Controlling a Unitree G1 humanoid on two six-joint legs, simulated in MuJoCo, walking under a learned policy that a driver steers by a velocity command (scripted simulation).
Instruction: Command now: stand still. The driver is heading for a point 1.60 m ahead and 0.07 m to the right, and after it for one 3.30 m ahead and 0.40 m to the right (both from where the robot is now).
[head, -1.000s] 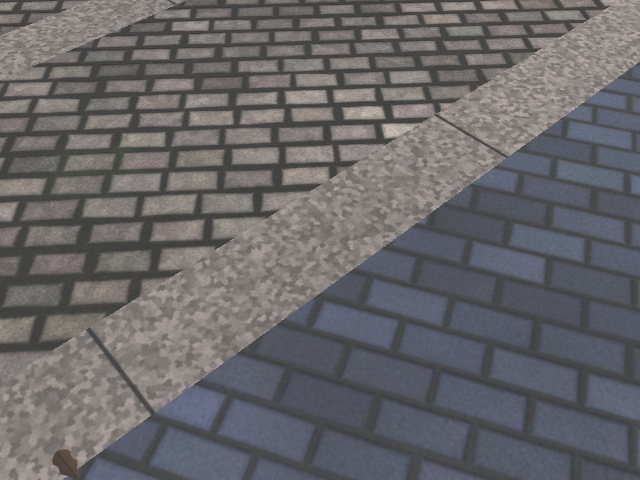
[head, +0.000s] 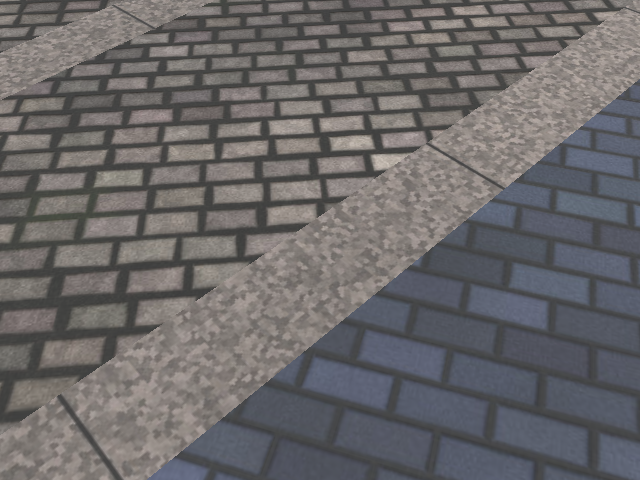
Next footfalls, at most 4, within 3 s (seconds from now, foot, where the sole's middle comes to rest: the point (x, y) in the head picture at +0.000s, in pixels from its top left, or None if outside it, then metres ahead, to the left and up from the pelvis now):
0.82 left None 0.17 0.10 -0.77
1.32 right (355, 479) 0.52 -0.04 -0.77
1.88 left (278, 349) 0.83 0.13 -0.77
2.44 right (345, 250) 1.14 -0.04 -0.77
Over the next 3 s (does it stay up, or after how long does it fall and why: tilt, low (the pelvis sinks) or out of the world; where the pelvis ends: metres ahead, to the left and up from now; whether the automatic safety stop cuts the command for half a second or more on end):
stays up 1.27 0.06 -0.01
